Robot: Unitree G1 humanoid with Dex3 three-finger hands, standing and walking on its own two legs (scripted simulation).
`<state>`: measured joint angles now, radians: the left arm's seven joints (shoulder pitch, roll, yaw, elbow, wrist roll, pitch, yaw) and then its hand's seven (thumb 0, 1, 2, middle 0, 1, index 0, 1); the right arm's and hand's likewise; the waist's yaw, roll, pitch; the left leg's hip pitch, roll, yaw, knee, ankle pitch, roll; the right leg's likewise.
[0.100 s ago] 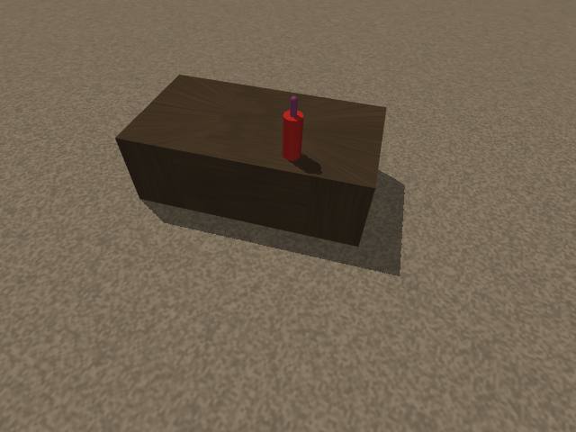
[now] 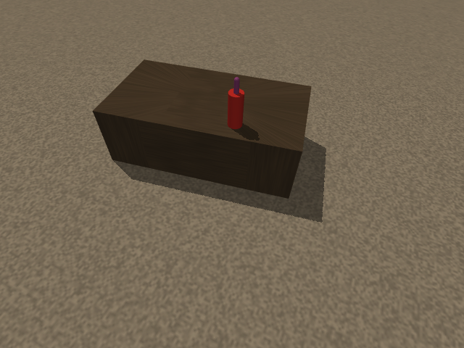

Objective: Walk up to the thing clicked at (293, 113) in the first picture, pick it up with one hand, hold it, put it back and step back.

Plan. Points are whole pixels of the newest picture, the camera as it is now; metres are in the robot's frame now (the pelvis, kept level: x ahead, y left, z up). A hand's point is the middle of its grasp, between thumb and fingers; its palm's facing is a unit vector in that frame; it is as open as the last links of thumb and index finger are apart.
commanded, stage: stand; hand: left
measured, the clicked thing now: (235, 102) +1.20 -0.03 -0.29
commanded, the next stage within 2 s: walk up in 1.02 s
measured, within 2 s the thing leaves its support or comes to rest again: neither
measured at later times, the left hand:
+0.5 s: hand out of the picture +0.08 +0.25 -0.16, palm faces -0.02 -0.94 -0.34, open 7.4 cm
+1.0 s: hand out of the picture +0.09 +0.25 -0.16, palm faces -0.03 -0.94 -0.34, open 7.4 cm
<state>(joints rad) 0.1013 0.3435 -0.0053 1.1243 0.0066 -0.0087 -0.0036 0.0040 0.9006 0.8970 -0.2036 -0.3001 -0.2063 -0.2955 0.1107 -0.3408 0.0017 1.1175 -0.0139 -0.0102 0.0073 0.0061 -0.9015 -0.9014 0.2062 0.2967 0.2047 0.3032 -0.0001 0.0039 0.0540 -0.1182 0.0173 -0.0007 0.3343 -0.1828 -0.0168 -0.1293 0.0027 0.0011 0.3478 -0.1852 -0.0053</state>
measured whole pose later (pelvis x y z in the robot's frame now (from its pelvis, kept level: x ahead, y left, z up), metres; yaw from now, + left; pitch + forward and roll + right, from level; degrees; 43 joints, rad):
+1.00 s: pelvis +0.01 +0.00 +0.00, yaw +0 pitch -2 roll +0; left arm 0.11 0.35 0.00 1.12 0.01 -0.01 0.00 0.00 0.90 0.90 -0.20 -0.30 -0.21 -0.30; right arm 0.12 -0.34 0.00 1.12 -0.01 -0.01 0.01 0.01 -0.90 -0.90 0.21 0.30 0.20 0.30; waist 0.00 0.00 0.05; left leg -0.10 0.02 0.00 0.31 -0.19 -0.01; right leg -0.10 0.00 0.00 0.32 -0.18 0.00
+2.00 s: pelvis +0.35 -0.07 -0.01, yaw -15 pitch -3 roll +1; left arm 0.26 0.45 0.06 0.86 -0.01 -0.06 -0.04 0.00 0.90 0.90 -0.20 -0.30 -0.21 -0.30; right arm 0.34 -0.38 -0.06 0.84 -0.02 -0.07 0.06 0.01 -0.90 -0.90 0.21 0.30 0.21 0.30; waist -0.05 -0.04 0.09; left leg -0.15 0.04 0.14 0.47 -0.27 0.02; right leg -0.50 -0.04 0.04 0.93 -0.31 -0.02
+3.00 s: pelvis +0.67 -0.07 -0.02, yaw -18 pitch -2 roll +0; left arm 0.22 0.41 0.04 0.89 0.00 -0.02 0.00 0.00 0.90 0.90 -0.20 -0.30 -0.20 -0.30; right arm 0.32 -0.37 -0.03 0.84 0.00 -0.04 0.01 0.01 -0.90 -0.90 0.21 0.30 0.21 0.30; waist -0.02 -0.02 0.14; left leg -0.21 -0.01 0.11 0.57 -0.32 0.05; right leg -0.44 -0.04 -0.02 0.72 -0.22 -0.03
